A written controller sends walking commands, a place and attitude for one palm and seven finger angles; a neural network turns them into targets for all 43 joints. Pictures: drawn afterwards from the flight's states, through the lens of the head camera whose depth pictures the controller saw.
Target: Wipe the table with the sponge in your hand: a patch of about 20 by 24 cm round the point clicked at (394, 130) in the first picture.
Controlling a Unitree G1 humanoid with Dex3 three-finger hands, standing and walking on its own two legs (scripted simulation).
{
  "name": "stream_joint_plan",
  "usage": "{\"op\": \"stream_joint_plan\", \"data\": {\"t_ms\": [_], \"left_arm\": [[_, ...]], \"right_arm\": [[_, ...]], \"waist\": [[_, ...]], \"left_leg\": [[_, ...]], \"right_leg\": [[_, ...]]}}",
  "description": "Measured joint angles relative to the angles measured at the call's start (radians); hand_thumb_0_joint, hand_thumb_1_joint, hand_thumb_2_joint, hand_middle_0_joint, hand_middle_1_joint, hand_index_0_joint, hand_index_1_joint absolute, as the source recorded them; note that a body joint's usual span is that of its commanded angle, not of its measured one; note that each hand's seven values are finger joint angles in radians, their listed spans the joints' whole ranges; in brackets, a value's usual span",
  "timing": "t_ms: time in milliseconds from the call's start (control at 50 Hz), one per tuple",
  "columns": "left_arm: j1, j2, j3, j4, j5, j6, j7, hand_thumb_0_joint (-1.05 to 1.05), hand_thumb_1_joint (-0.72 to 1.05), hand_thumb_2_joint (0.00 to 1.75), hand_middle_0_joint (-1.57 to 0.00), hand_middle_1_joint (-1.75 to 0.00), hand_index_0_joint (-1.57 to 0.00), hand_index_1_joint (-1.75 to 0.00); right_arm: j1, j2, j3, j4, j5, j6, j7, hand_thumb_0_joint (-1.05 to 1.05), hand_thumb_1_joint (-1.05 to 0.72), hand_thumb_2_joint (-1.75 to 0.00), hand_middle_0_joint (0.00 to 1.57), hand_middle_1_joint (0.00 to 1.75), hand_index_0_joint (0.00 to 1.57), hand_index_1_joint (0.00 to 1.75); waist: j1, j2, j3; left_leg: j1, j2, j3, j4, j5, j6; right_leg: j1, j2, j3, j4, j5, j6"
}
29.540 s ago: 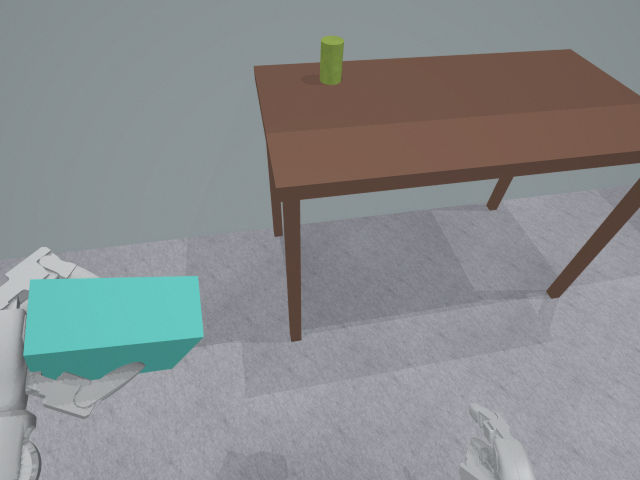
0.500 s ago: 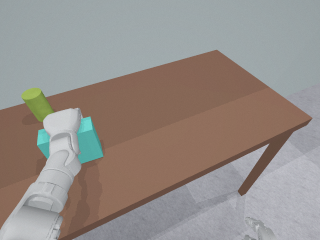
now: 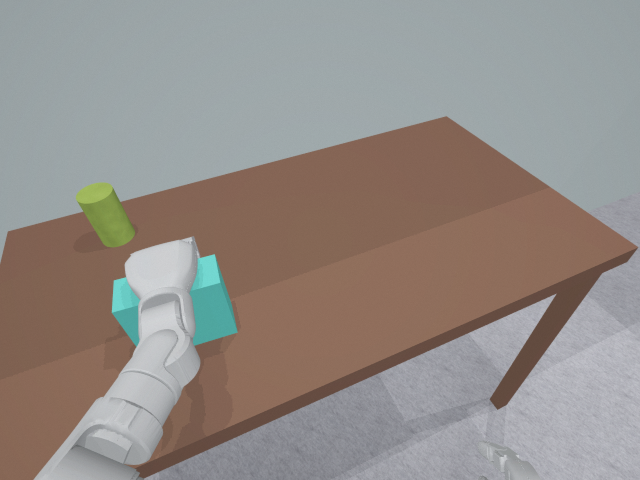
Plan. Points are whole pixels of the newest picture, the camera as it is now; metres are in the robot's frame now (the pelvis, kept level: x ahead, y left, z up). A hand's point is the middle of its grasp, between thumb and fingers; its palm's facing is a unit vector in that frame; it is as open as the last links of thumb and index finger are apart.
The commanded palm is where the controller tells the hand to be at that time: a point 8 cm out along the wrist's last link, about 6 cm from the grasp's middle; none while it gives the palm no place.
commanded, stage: wipe back along the middle lane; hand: left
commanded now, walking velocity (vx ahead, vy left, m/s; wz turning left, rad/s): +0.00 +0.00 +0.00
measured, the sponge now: (184, 316) +0.35 +0.25 -0.01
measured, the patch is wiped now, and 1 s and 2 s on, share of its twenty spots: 0.50 0.70 0.75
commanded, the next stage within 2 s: slide across to the third lane in 0.58 s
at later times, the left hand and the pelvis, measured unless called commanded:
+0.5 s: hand (190, 320) +0.30 +0.21 +0.05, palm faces +0.01 -0.05 -1.00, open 10.1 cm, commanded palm +0.26 +0.19 +0.09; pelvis +0.00 -0.03 +0.00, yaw -1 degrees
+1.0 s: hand (202, 332) +0.29 +0.18 +0.05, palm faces -0.03 -0.08 -1.00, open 10.1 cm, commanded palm +0.26 +0.16 +0.11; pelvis -0.01 -0.04 +0.00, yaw +0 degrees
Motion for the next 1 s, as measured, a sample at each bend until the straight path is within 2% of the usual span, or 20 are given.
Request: {"op": "stream_joint_plan", "data": {"t_ms": [120,260,640,840,1000], "left_arm": [[0.019,-0.011,-0.024,-0.034,0.001,0.027,-0.01,-0.01,-0.47,1.06,-0.67,-1.4,-0.68,-1.41],[0.09,-0.012,-0.043,-0.109,0.002,0.028,-0.018,0.0,-0.47,1.06,-0.67,-1.4,-0.68,-1.41],[0.285,0.019,-0.018,-0.321,-0.014,0.039,-0.045,0.01,-0.48,1.06,-0.65,-1.41,-0.7,-1.37],[0.262,0.02,-0.026,-0.321,-0.02,0.061,-0.073,0.01,-0.48,1.06,-0.65,-1.41,-0.7,-1.37],[0.205,0.007,-0.062,-0.279,-0.022,0.049,-0.093,0.0,-0.49,1.06,-0.67,-1.39,-0.72,-1.35]], "right_arm": [[-0.035,-0.003,0.001,-0.02,0.003,-0.007,0.002,0.01,-0.91,-0.9,0.2,0.3,0.19,0.3],[-0.062,0.001,0.007,-0.037,0.003,-0.006,0.007,0.01,-0.91,-0.9,0.2,0.3,0.19,0.3],[-0.092,-0.01,0.016,-0.039,0.002,-0.01,0.0,0.01,-0.9,-0.9,0.2,0.3,0.19,0.3],[-0.103,-0.014,0.009,-0.027,-0.001,-0.038,-0.021,0.01,-0.91,-0.9,0.2,0.3,0.19,0.3],[-0.102,-0.007,0.008,-0.013,-0.003,-0.071,-0.031,0.01,-0.91,-0.9,0.2,0.3,0.19,0.3]], "waist": [[0.007,0.002,0.004],[0.018,0.005,-0.001],[0.023,0.014,0.018],[0.028,0.011,0.039],[0.038,0.015,0.047]], "left_leg": [[0.009,0.001,-0.002,0.0,0.003,-0.005],[0.03,0.008,-0.003,-0.003,0.0,-0.014],[0.097,0.034,0.007,-0.038,0.005,-0.042],[0.104,0.04,0.002,-0.049,0.019,-0.051],[0.102,0.035,-0.01,-0.05,0.028,-0.053]], "right_leg": [[0.004,0.001,-0.002,0.009,-0.002,-0.005],[0.023,0.008,-0.002,0.01,-0.006,-0.014],[0.075,0.033,0.014,-0.008,0.001,-0.042],[0.078,0.039,0.008,-0.011,0.01,-0.053],[0.077,0.035,-0.004,-0.006,0.011,-0.055]]}}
